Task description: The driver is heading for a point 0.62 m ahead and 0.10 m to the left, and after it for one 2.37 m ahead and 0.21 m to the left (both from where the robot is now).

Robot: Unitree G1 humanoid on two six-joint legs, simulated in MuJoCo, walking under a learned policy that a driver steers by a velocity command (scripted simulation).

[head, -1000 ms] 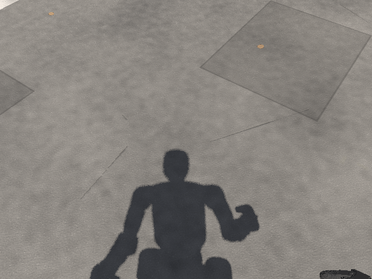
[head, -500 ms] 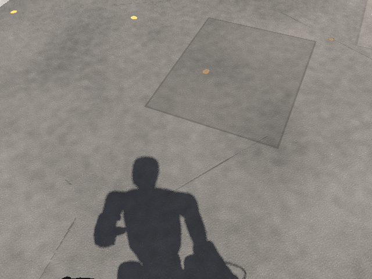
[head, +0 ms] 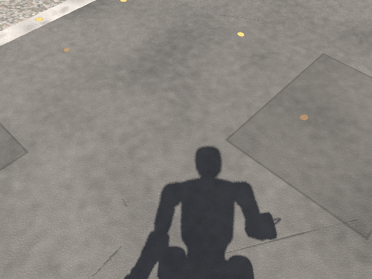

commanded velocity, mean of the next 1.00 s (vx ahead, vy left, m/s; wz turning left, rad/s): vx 0.36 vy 0.00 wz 0.35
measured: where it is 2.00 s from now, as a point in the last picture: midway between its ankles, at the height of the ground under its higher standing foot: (196, 272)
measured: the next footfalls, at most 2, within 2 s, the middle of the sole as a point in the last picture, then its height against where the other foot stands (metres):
right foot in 0.52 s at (215, 269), level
left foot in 0.94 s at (151, 270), level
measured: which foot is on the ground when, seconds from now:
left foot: down 0.00-0.52, up 0.54-0.92, down 0.94-1.00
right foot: down 0.00-0.02, up 0.04-0.50, down 0.52-0.96, up 0.98-1.00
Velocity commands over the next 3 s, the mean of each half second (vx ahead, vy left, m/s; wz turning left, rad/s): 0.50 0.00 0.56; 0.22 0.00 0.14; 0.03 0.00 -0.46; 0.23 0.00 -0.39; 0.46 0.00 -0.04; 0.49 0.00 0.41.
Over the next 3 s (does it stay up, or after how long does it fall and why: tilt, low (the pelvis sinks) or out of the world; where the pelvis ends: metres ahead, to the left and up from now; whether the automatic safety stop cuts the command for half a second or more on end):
stays up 1.01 -0.05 0.02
